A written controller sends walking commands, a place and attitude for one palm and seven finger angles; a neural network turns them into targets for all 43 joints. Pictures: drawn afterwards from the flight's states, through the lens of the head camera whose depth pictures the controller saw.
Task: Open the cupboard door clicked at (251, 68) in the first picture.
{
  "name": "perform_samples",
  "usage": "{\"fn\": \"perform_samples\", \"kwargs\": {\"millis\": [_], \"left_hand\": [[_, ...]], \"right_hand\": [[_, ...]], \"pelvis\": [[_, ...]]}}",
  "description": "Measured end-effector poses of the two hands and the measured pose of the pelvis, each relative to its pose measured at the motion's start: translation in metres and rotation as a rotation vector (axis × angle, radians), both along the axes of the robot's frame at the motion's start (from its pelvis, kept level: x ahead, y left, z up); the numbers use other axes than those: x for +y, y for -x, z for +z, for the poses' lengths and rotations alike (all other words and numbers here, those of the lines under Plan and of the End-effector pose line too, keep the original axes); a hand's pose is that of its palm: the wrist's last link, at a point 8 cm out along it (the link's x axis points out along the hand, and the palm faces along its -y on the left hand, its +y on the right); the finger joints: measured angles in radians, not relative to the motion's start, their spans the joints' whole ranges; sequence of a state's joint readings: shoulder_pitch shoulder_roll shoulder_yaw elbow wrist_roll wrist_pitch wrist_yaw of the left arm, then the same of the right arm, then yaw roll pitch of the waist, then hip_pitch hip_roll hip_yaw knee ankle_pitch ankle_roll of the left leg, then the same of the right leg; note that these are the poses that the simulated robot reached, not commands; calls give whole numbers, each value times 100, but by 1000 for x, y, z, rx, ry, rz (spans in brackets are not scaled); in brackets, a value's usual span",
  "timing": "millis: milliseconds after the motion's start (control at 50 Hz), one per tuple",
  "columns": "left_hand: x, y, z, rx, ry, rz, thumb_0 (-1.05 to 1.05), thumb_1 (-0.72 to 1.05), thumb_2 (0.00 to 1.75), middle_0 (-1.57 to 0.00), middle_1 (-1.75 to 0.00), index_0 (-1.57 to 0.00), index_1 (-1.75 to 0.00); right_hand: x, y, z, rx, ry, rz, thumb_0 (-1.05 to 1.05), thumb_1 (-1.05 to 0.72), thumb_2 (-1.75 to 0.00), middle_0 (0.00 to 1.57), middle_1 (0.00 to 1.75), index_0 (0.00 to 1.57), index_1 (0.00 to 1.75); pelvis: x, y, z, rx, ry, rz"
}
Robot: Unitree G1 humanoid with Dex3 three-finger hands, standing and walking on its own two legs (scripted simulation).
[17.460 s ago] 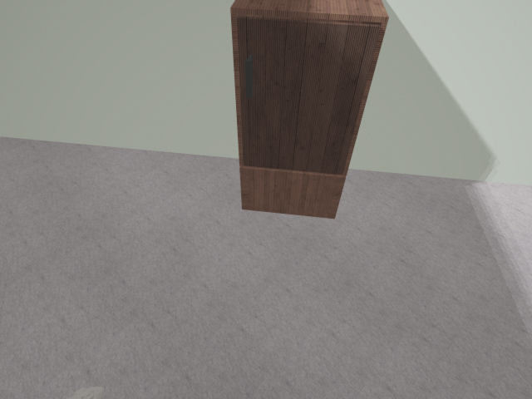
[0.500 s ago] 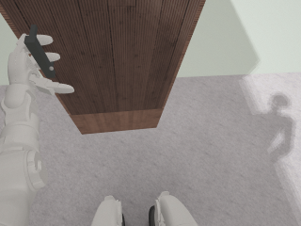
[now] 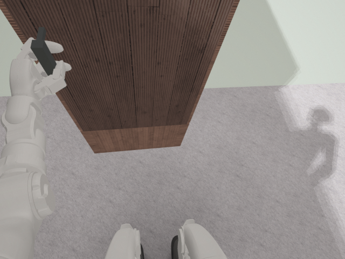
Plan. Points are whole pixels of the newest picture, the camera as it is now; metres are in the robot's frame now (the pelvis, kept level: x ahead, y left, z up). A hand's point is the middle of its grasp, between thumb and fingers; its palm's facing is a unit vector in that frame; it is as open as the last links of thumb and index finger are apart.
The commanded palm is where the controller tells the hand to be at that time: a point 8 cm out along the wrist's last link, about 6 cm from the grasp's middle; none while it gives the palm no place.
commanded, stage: close the thumb around the handle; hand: left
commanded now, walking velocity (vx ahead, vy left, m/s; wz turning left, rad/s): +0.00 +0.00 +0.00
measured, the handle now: (51, 59) +0.55 +0.24 +0.06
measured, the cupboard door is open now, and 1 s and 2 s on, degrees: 0 29 41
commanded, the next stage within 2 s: pull the door open along its arc in 0.08 s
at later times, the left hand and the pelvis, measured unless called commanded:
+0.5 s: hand (61, 91) +0.46 +0.21 +0.06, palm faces +0.04 -1.00 -0.01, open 5.8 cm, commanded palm +0.41 +0.25 +0.06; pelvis +0.01 +0.00 +0.01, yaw -1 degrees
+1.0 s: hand (102, 152) +0.33 +0.12 +0.07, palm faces +0.48 -0.87 +0.03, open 5.8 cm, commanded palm +0.26 +0.14 +0.06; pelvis +0.00 -0.02 +0.02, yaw +3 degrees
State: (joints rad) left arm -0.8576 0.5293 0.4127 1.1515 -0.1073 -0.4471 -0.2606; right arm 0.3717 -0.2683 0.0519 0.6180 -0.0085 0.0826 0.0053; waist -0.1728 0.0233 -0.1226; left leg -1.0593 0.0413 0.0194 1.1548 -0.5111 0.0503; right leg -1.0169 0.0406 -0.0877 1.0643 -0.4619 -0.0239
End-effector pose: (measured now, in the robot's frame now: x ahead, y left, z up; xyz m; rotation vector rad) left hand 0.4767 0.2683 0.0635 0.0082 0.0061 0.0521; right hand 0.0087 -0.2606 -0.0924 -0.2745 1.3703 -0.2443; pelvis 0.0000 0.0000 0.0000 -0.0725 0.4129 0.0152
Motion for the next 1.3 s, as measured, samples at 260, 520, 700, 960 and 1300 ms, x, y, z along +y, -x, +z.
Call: {"fn": "perform_samples", "kwargs": {"millis": [260, 520, 700, 960, 1300], "left_hand": [[-3, 1, 0, 3, 2, 13, 1, 74, 83, -36, -135, -36, -135], [-10, 42, 0, -9, -6, -13, 0, 73, 76, -37, -135, -35, -135], [-39, 108, -3, -39, 60, 122, 1, 71, 76, -35, -134, -36, -131], [-105, 183, -1, -41, 32, 444, 0, 72, 81, -33, -135, -35, -131], [-170, 251, 2, 5, 4, 398, 0, 70, 77, -33, -134, -35, -134]], "right_hand": [[3, 1, 1, -5, -10, -5, 0, -91, -90, 20, 29, 20, 30], [6, -22, 8, -76, -52, -28, 0, -91, -90, 20, 29, 20, 30], [11, -87, 17, -264, -87, 70, 0, -91, -90, 20, 29, 20, 30], [38, -169, 16, -454, -178, 284, 0, -91, -90, 20, 29, 20, 30], [22, -175, 26, -552, -178, 317, 1, -91, -90, 20, 29, 20, 30]], "pelvis": [[1, 0, 1, -7, -2, -3], [1, -10, 14, -42, -17, -23], [0, -16, 21, -80, -29, -17], [-16, -4, 15, -139, -52, 35], [-43, -3, 18, -189, -76, 60]]}}
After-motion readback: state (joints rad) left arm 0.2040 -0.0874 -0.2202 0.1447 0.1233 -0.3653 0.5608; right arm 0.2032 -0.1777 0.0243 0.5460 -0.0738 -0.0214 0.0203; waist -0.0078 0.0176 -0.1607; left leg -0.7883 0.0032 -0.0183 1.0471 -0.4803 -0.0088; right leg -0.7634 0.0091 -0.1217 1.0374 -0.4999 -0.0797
